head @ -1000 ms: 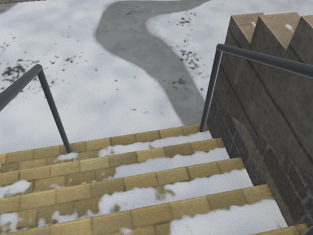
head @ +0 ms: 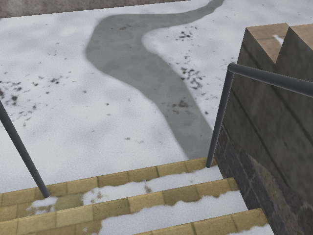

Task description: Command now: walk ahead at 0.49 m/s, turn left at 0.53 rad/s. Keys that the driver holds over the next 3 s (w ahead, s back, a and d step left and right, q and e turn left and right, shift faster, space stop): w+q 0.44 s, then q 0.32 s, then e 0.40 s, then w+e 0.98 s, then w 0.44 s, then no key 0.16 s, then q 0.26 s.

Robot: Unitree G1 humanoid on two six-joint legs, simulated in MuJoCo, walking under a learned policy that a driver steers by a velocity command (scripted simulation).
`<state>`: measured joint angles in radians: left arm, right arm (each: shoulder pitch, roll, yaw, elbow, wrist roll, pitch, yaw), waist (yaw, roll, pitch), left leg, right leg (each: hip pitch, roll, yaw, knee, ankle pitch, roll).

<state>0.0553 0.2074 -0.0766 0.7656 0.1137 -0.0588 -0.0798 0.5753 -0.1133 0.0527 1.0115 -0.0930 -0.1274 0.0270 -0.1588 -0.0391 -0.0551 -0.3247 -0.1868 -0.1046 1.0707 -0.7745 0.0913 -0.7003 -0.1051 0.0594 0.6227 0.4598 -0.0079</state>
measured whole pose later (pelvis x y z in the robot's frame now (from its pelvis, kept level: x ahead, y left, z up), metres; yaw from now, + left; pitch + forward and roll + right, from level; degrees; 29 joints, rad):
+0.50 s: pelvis +0.26 -0.03 -0.15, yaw +17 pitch +1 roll -4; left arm 0.65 0.12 -0.06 1.13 0.12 -0.13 0.02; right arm 0.15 -0.21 0.02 0.89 -0.10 -0.05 0.12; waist 0.10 0.05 0.00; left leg -0.85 0.14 -0.09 0.78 0.51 0.09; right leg -0.16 -0.02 -0.32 0.83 -0.67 -0.02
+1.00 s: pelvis +0.51 +0.10 -0.30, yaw +27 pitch +0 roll +2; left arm 0.19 0.23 0.04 0.87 0.06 -0.10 -0.08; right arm 0.30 -0.22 -0.01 0.99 -0.04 -0.08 0.07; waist 0.02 -0.03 0.01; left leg -0.32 -0.02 0.14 0.76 -0.43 0.06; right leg -0.57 -0.07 -0.01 0.97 0.01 0.04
